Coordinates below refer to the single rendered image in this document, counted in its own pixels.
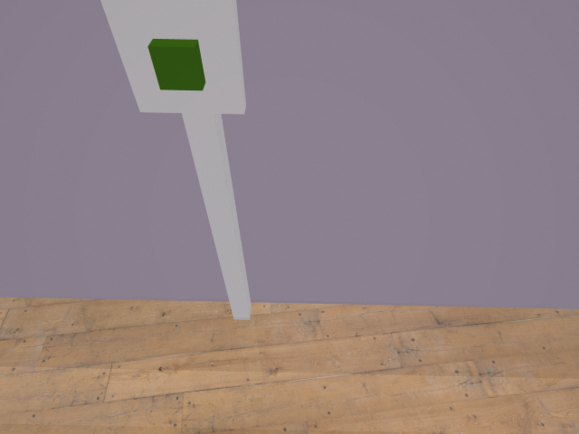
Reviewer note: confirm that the panel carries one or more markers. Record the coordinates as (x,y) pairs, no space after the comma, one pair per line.
(214,23)

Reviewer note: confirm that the button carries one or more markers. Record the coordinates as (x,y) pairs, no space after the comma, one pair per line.
(177,63)

